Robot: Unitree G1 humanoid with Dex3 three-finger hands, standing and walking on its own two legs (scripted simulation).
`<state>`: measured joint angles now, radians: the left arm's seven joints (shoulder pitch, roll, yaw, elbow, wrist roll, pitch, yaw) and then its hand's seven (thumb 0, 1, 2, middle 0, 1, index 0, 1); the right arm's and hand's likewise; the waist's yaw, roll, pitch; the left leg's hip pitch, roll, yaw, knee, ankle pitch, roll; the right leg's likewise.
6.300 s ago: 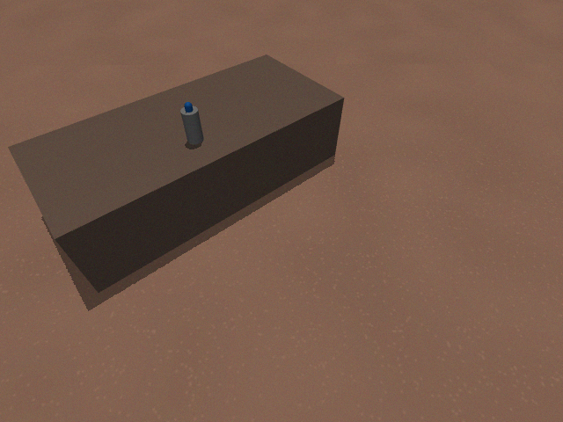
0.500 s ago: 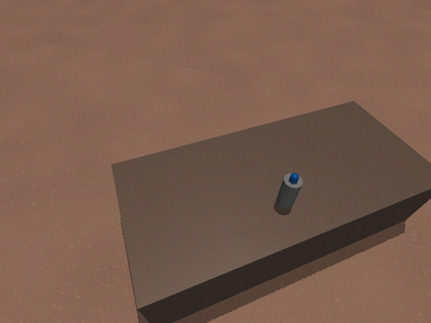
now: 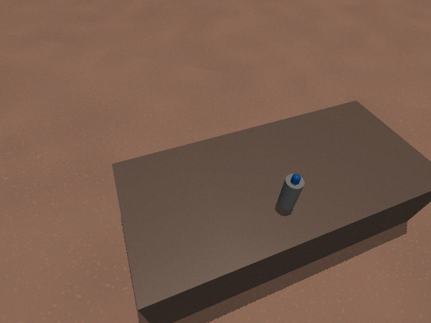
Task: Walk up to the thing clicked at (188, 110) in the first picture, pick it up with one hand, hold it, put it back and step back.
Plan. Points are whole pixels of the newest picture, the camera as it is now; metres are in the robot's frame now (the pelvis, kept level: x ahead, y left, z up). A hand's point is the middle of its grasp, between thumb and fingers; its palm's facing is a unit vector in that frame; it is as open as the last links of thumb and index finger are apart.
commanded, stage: stand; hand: right
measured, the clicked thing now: (291, 189) +0.63 -0.27 -0.33
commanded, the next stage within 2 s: walk up in 0.58 s
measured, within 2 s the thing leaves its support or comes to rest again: neither
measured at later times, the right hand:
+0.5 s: hand out of the picture +0.08 -0.25 -0.16, palm faces -0.01 +0.94 -0.35, open 7.4 cm
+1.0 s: hand out of the picture +0.04 -0.48 -0.16, palm faces -0.14 +0.78 -0.61, open 7.4 cm
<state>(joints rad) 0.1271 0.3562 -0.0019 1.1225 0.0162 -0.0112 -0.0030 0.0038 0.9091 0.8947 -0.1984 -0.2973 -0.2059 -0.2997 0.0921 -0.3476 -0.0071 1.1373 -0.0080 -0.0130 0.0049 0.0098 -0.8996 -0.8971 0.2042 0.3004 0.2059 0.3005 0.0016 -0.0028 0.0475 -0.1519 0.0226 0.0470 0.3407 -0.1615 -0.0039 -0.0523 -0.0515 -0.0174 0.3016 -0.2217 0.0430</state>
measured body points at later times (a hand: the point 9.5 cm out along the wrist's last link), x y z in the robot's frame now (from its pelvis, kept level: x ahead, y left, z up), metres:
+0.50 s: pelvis +0.00 +0.00 +0.00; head +0.01 +0.00 +0.45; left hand +0.07 +0.30 -0.13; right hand +0.08 -0.30 -0.13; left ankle +0.01 +0.12 -0.75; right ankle -0.04 -0.15 -0.75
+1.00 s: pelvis +0.00 -0.14 -0.04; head +0.04 -0.12 +0.41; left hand +0.06 +0.21 -0.15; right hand +0.04 -0.52 -0.12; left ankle +0.01 +0.07 -0.72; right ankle +0.03 -0.28 -0.75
